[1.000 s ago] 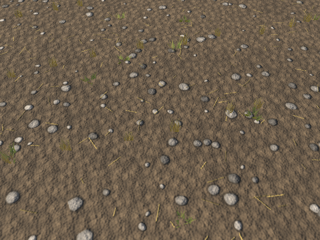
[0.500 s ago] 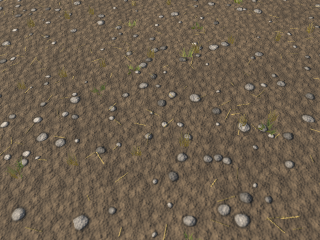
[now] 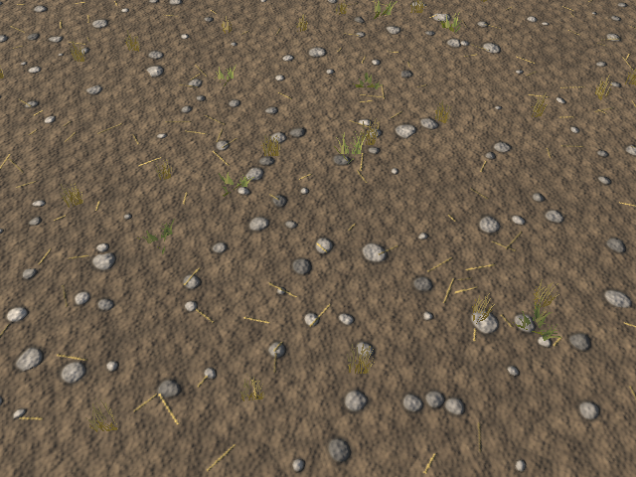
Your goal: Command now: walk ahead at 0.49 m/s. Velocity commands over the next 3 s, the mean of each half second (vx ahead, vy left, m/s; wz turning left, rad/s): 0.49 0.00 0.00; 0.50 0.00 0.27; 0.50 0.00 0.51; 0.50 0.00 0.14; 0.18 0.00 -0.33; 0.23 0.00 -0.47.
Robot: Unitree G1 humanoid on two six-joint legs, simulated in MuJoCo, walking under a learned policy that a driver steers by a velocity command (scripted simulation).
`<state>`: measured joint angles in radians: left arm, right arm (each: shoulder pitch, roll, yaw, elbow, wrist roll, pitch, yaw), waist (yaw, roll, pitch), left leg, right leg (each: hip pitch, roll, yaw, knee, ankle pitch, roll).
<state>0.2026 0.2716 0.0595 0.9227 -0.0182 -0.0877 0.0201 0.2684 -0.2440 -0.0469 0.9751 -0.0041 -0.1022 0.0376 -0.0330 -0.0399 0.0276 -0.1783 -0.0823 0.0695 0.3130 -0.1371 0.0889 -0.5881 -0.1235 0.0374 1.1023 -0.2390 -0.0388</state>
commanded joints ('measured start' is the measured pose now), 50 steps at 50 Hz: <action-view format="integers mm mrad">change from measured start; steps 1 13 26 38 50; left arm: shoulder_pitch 15 -303 12 152 -3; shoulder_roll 56 54 88 144 140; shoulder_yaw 16 -7 14 30 21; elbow -50 -173 -46 36 -107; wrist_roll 14 -4 21 11 15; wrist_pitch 8 -24 -32 -7 -62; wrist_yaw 4 -60 -49 -12 -12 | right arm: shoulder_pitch -35 162 31 -313 -44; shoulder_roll -140 -178 -82 -74 -150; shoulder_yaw -23 -34 -15 -3 -50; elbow -53 17 -74 -205 -211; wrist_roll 1 21 20 30 7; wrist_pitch -18 34 22 24 22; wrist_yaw -22 -48 -43 -3 -7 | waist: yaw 41 -35 12 103 19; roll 73 94 -21 -3 75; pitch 31 56 -43 56 -94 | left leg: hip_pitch -27 278 -420 -506 115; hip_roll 295 342 234 177 295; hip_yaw -254 -161 -132 -92 -481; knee -237 -103 774 273 -62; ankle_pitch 36 257 -130 192 63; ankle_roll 165 97 -63 -37 199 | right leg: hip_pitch -95 -72 433 631 -93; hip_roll -53 48 -106 -131 9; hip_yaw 33 -33 163 -79 44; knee -123 -607 -959 -975 68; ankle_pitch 136 228 272 282 -87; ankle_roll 29 -5 -211 -132 13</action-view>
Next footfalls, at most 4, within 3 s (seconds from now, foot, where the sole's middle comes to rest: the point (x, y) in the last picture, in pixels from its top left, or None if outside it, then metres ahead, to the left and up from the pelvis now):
0.34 right None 0.38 -0.15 -0.78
0.88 left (273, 403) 0.67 0.10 -0.78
1.38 right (319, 284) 1.00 -0.02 -0.78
1.86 left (187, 256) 1.10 0.33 -0.78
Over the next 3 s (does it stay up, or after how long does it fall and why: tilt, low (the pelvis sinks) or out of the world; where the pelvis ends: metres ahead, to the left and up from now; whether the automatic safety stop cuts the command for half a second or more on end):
stays up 1.31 0.33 0.00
